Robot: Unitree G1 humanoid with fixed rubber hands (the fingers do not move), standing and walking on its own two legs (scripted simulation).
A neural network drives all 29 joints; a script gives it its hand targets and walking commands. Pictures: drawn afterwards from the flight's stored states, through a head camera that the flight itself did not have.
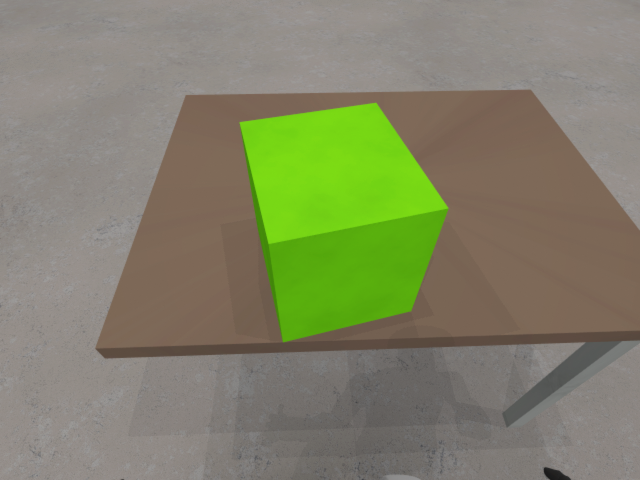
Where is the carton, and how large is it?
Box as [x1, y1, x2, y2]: [240, 103, 448, 341]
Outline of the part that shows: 376,103 240,122 257,226 283,341 409,311 412,307 448,208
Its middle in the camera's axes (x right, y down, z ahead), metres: +0.02 -0.03 +0.59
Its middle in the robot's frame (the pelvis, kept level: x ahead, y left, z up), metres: +0.47 -0.01 +0.04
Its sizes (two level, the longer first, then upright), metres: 0.238 0.211 0.234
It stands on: a table, 0.67 m high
